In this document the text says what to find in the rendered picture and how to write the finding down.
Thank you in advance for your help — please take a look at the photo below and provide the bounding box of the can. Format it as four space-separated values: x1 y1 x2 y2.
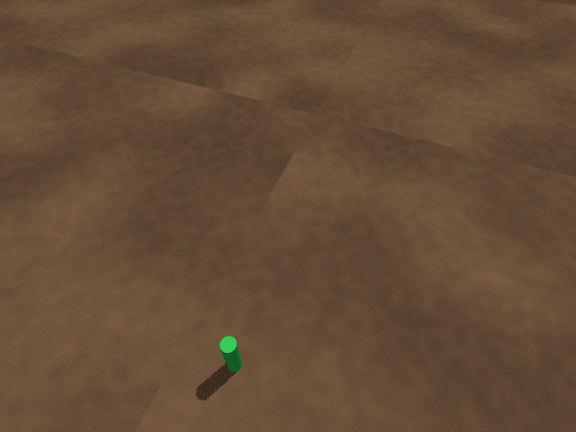
220 336 242 372

